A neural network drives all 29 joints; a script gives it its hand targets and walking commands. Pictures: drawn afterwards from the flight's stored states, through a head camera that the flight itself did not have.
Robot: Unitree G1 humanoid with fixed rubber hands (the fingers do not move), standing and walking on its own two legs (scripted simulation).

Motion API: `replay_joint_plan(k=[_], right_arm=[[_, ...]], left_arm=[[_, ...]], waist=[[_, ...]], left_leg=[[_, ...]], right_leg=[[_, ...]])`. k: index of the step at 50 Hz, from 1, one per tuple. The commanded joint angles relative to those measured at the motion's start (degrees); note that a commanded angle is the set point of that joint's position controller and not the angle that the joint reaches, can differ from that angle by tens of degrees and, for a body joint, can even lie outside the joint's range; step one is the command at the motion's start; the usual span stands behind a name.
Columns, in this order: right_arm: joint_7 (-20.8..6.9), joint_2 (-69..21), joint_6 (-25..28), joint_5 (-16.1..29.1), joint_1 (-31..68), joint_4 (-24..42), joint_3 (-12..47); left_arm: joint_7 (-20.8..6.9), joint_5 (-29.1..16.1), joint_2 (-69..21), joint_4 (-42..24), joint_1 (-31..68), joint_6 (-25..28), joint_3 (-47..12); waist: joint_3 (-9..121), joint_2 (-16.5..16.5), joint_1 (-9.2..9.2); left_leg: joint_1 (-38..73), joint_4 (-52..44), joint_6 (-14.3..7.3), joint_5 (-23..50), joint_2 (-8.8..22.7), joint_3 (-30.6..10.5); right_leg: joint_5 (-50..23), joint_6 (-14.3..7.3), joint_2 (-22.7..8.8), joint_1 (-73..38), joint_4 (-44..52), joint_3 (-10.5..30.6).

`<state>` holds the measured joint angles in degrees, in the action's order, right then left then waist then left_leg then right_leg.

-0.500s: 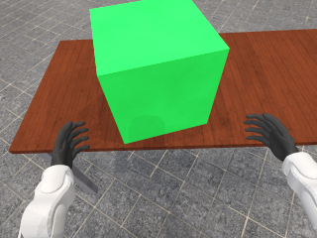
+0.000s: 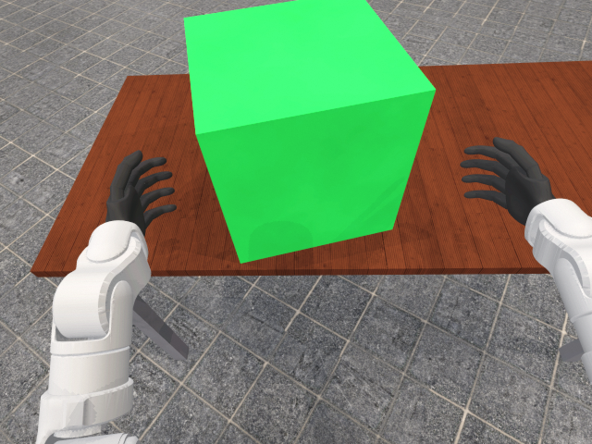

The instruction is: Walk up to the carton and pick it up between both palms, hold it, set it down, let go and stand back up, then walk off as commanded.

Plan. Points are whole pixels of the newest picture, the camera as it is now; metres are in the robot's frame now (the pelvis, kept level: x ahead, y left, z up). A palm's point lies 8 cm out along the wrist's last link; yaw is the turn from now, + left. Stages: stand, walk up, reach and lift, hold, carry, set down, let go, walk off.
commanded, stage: reach and lift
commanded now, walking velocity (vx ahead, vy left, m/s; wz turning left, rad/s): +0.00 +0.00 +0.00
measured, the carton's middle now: (296, 132) +0.57 +0.02 +0.07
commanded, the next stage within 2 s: none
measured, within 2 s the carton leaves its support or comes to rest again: neither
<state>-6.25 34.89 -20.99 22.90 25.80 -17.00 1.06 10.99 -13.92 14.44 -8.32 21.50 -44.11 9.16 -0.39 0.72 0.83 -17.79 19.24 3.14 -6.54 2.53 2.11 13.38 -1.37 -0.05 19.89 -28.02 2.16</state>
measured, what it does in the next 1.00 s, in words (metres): stands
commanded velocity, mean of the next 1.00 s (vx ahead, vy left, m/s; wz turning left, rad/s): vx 0.00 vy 0.00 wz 0.00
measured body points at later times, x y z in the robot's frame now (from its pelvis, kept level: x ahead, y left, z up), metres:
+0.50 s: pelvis +0.01 +0.00 +0.00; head +0.05 -0.01 +0.45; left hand +0.42 +0.21 +0.17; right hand +0.45 -0.25 +0.16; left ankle +0.03 +0.16 -0.74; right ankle +0.01 -0.10 -0.74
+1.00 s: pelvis +0.01 +0.00 +0.00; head +0.06 -0.01 +0.45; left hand +0.45 +0.21 +0.18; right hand +0.50 -0.22 +0.19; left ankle +0.03 +0.16 -0.74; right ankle +0.01 -0.10 -0.74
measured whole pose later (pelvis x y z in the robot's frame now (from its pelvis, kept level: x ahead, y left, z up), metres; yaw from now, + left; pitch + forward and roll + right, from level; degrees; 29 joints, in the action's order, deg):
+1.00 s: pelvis +0.01 +0.00 +0.00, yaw +0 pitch +8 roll +2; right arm -6.2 34.3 -21.0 25.0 62.5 -57.3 7.2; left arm 13.5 -18.1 15.0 37.5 57.5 -36.9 5.1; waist 3.5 0.7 5.7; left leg -20.2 19.5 3.4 -7.4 2.5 1.9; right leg 14.0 -1.2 0.0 22.1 -28.0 2.0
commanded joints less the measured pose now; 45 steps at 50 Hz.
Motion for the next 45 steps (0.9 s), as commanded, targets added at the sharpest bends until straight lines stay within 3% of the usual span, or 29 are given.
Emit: replay_joint_plan(k=[1,3,4,6,7,8,10,11,12,13,14,15,16,17,20,21,22,23,24,25,27,28,33,36,39,40,41,42,45], right_arm=[[0.5,16.6,3.2,9.0,36.5,11.0,-5.0],[0.4,16.0,2.1,7.9,35.7,4.0,-6.0],[0.1,17.1,1.8,8.4,39.7,1.1,-5.2],[-0.4,16.8,1.2,7.5,40.3,-3.1,-5.3],[-0.5,17.3,2.1,7.9,41.0,2.5,-5.9],[-0.5,17.2,2.0,8.1,45.5,0.8,-5.9],[-0.5,18.4,2.7,7.5,47.4,1.2,-6.6],[-0.5,17.5,2.5,8.9,47.3,-0.1,-5.7],[-0.5,17.4,2.6,8.1,49.4,-0.3,-6.5],[-0.4,16.3,1.9,8.2,49.4,-4.4,-4.5],[-0.3,16.9,2.2,8.1,51.6,-4.0,-4.6],[-0.5,16.7,2.3,8.9,52.1,-4.5,-3.8],[-0.5,16.0,2.6,7.8,52.4,-4.9,-4.2],[-0.6,16.8,2.6,7.8,54.7,-5.7,-4.3],[-0.7,16.5,2.7,8.2,57.8,-9.7,-3.4],[-0.3,15.4,2.7,9.4,55.5,-9.6,-1.5],[-0.4,16.5,3.2,9.3,59.0,-9.9,-2.2],[-0.5,16.9,3.0,9.5,60.0,-11.7,-1.8],[-0.5,17.0,3.3,10.5,62.2,-9.8,-0.4],[-0.3,16.1,3.2,9.0,59.7,-12.5,-0.9],[-0.2,15.9,3.5,9.9,61.8,-13.8,0.2],[-0.3,16.8,3.7,10.4,63.8,-14.0,0.8],[-1.0,15.4,3.6,10.6,69.9,-19.2,2.7],[-0.9,16.7,3.9,9.1,71.8,-21.5,0.3],[-1.1,15.7,4.4,8.8,73.7,-24.2,1.2],[-1.0,16.0,4.8,9.0,73.5,-22.3,1.3],[-0.7,15.8,4.4,8.3,75.4,-25.5,0.1],[-0.9,14.7,4.1,7.7,75.8,-27.4,1.2],[-1.1,14.7,4.7,5.9,79.2,-29.4,0.6]], left_arm=[[0.1,-0.1,11.6,-8.0,28.1,2.1,5.9],[-0.1,0.5,12.0,-5.8,29.6,2.0,6.4],[0.0,0.0,12.6,-2.5,32.9,1.8,5.5],[0.2,-0.2,11.6,1.3,34.1,2.1,5.0],[0.6,-0.1,11.9,-3.4,34.4,2.3,4.8],[0.8,-1.5,11.6,-1.8,38.6,2.3,3.0],[1.1,-2.3,13.4,-0.2,41.2,3.1,3.3],[1.4,-1.8,13.4,2.1,41.0,3.1,3.3],[1.4,-2.3,13.8,1.4,44.3,2.9,3.6],[1.2,-2.5,14.1,5.4,43.6,3.1,3.1],[1.3,-2.3,14.0,6.2,46.3,3.6,3.1],[1.4,-1.9,14.1,6.7,46.1,3.8,3.3],[1.6,-2.0,14.1,6.2,46.8,4.4,2.5],[1.7,-2.2,14.5,7.2,49.7,4.4,3.2],[2.3,-2.0,14.4,9.5,52.4,4.5,3.5],[2.0,-1.7,14.8,11.2,49.4,4.8,3.9],[2.0,-1.2,14.8,10.4,53.0,4.7,3.4],[2.1,-0.9,13.8,12.4,54.0,4.6,3.8],[1.8,-1.8,15.4,13.8,54.1,5.0,3.7],[1.9,-0.6,14.6,13.9,53.1,5.2,4.0],[1.6,-0.8,15.1,16.6,54.5,5.4,3.4],[1.6,-1.0,15.8,15.5,56.7,5.7,3.9],[2.2,-2.4,16.8,24.0,62.4,7.0,2.8],[2.5,-2.9,16.6,25.0,67.0,8.0,1.1],[2.7,-3.7,16.4,26.5,70.2,9.2,-0.5],[2.6,-5.0,17.2,27.3,69.9,9.8,-0.8],[2.8,-5.6,17.8,30.9,72.5,10.3,-1.1],[3.0,-5.8,17.7,32.3,72.6,10.9,-1.9],[3.1,-5.4,18.1,35.2,76.9,12.3,-2.1]], waist=[[38.4,4.7,5.59],[37.1,3.0,4.42],[34.5,4.3,4.30],[33.0,2.5,4.38],[39.1,2.5,4.69],[37.5,1.6,4.21],[42.6,3.4,3.99],[41.1,2.7,5.18],[42.7,4.6,4.22],[41.0,5.1,4.97],[42.5,4.9,4.67],[41.9,3.7,6.19],[43.0,4.2,4.84],[43.4,3.2,5.97],[45.5,4.3,6.27],[44.2,3.8,7.94],[44.9,4.7,6.31],[45.1,4.0,7.18],[46.7,6.1,8.45],[47.7,4.8,7.19],[46.7,4.5,7.26],[48.0,3.9,8.50],[45.5,6.3,9.88],[48.1,5.6,7.29],[49.2,3.2,8.35],[51.1,5.1,7.53],[49.0,5.8,6.83],[47.6,5.0,7.82],[49.9,6.2,7.52]], left_leg=[[12.7,1.1,-2.4,13.7,-3.2,0.6],[13.0,1.0,-1.8,13.1,-3.0,0.8],[11.9,1.0,-2.1,10.3,-2.9,0.5],[12.3,0.2,-2.1,7.8,-2.7,0.1],[13.1,0.7,-2.2,10.5,-2.6,0.5],[11.8,1.1,-2.1,8.8,-2.7,0.0],[11.2,2.3,-2.0,10.0,-2.9,0.3],[10.6,1.7,-2.2,9.5,-2.9,0.3],[9.2,1.9,-2.3,8.8,-3.2,0.8],[7.6,1.6,-2.3,8.2,-3.4,0.8],[6.9,2.1,-2.5,8.9,-3.4,1.0],[7.6,1.4,-2.4,8.4,-3.4,0.8],[7.3,2.0,-2.5,8.3,-3.3,0.5],[7.0,1.7,-2.3,7.9,-3.3,1.0],[6.5,2.0,-1.8,10.9,-3.3,1.2],[6.5,2.2,-1.8,13.6,-3.4,1.2],[5.9,2.5,-1.7,13.2,-3.8,1.1],[5.3,2.5,-1.7,13.3,-3.4,1.0],[3.6,2.4,-2.0,12.9,-3.6,1.7],[3.7,2.6,-1.8,14.3,-3.6,1.6],[2.9,2.7,-1.4,14.6,-3.7,1.6],[3.9,2.6,-1.1,15.6,-3.6,1.8],[0.6,2.2,-1.6,12.6,-3.6,1.7],[3.1,2.1,-1.1,12.2,-3.2,1.5],[3.9,2.9,-0.7,13.9,-2.8,1.7],[3.7,3.3,-0.7,14.0,-2.9,1.5],[1.4,2.5,-0.9,10.0,-2.8,1.3],[1.3,2.2,-0.9,9.0,-2.6,1.7],[1.2,2.9,-0.7,9.5,-2.4,2.0]], right_leg=[[-32.2,2.5,3.4,-13.2,4.9,0.9],[-30.4,2.3,3.6,-11.6,5.0,0.3],[-26.3,2.3,3.5,-10.3,5.7,0.4],[-19.3,1.4,3.3,-8.0,7.0,0.5],[-22.9,1.0,3.7,-10.5,6.4,0.2],[-19.8,0.7,3.4,-8.5,7.0,0.2],[-23.0,1.4,3.5,-7.7,6.6,-0.3],[-22.4,1.6,3.7,-8.2,6.1,0.0],[-25.0,2.1,3.4,-9.3,5.9,-0.4],[-24.8,2.2,3.1,-10.2,5.9,0.3],[-26.3,2.3,3.2,-10.9,5.4,0.2],[-25.1,2.3,3.1,-10.3,5.8,0.6],[-24.2,2.0,3.4,-11.0,5.8,0.2],[-25.3,2.3,3.3,-10.1,5.2,-0.2],[-31.6,2.7,3.4,-11.8,4.0,-0.4],[-34.5,3.0,3.2,-14.2,3.8,0.4],[-36.2,3.3,3.3,-13.8,3.4,0.0],[-36.8,3.1,3.4,-14.0,3.0,0.1],[-38.4,3.7,2.9,-15.4,3.0,0.8],[-41.7,3.7,3.1,-16.7,2.1,0.6],[-42.6,4.0,3.0,-17.6,2.1,0.4],[-44.1,4.1,3.1,-17.5,1.9,0.3],[-40.3,4.2,2.9,-16.8,2.4,0.3],[-38.7,3.8,3.2,-14.0,3.0,-0.5],[-38.2,3.3,3.6,-13.1,2.8,-1.1],[-40.7,3.5,3.2,-14.6,2.9,-1.0],[-36.5,3.9,3.0,-12.1,3.4,-0.9],[-34.1,3.3,3.1,-12.1,3.7,-0.7],[-34.4,3.4,3.4,-10.3,2.8,-1.1]])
